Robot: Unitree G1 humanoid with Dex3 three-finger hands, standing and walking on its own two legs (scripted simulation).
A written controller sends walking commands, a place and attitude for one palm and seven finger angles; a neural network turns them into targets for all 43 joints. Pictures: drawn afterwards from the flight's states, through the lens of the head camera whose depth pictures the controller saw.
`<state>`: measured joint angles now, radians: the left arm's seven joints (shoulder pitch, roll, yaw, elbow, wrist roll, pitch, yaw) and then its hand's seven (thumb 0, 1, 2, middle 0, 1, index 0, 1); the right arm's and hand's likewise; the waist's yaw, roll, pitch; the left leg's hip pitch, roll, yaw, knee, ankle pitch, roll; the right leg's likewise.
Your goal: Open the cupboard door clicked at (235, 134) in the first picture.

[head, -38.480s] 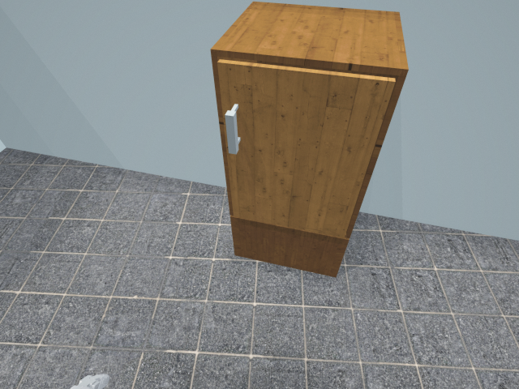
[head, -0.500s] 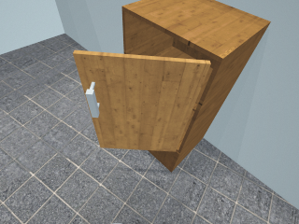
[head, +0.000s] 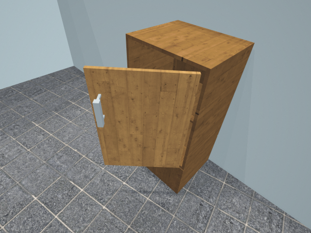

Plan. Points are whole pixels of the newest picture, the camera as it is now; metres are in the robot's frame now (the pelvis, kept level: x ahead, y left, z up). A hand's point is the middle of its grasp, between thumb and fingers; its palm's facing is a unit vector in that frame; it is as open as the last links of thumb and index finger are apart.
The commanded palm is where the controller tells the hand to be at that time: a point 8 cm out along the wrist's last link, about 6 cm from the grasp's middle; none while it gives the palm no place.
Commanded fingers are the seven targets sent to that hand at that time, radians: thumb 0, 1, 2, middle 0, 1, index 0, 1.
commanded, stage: come to a stop and stand still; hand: left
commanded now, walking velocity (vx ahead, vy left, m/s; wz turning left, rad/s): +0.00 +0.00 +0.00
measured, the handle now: (100, 110) +0.57 +0.25 -0.01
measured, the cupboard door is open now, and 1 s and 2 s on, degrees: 43 43 43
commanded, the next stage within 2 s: none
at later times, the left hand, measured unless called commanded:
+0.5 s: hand out of the picture -0.11 +0.21 -0.18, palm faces +0.08 -0.98 -0.17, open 7.4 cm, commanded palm none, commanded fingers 0.00 0.90 0.90 -0.20 -0.30 -0.20 -0.30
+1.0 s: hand out of the picture -0.14 +0.23 -0.16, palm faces +0.07 -0.98 -0.17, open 7.4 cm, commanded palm none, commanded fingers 0.00 0.90 0.90 -0.20 -0.30 -0.20 -0.30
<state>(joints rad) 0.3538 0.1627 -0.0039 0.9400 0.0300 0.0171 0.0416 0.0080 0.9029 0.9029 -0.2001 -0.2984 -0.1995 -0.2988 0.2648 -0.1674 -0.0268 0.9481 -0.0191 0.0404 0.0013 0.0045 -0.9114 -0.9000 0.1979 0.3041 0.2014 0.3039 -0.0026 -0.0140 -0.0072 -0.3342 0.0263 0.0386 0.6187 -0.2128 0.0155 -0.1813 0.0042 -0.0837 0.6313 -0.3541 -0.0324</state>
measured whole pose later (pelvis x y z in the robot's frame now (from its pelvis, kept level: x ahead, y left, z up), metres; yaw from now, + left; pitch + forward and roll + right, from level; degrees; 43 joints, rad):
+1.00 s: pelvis -0.09 +0.07 +0.02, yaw +1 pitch -3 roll -1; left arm 0.41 0.16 0.00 1.08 0.03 0.00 0.03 0.00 0.91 0.90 -0.20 -0.30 -0.20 -0.30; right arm 0.27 -0.16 -0.01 1.07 -0.01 0.02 -0.02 0.01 -0.93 -0.90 0.20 0.30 0.20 0.30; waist 0.02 -0.01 0.01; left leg -0.29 -0.06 0.03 0.42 -0.12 0.07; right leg -0.22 -0.03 -0.01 0.45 -0.21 0.02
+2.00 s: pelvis -0.18 +0.10 +0.01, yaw +1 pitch -2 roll -1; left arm 0.31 0.17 0.04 1.02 0.03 0.03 0.02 0.01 0.91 0.90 -0.20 -0.30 -0.20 -0.30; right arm 0.36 -0.09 0.00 1.07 -0.03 0.01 -0.03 0.00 -0.91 -0.90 0.20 0.30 0.20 0.30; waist 0.02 -0.06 -0.02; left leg -0.23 -0.05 0.02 0.51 -0.24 0.08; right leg -0.40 -0.02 0.02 0.83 -0.36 0.00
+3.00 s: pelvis -0.16 +0.06 +0.02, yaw -1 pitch -1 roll +1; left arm 0.34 0.13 -0.02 1.10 0.01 -0.03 0.04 0.00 0.91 0.90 -0.20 -0.30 -0.20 -0.30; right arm 0.25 -0.15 0.02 1.14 -0.01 -0.01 -0.05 0.01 -0.94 -0.90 0.20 0.30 0.20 0.30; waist 0.01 -0.02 0.02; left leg -0.16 -0.01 0.04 0.39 -0.21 0.01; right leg -0.05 0.04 -0.01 0.37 -0.31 -0.05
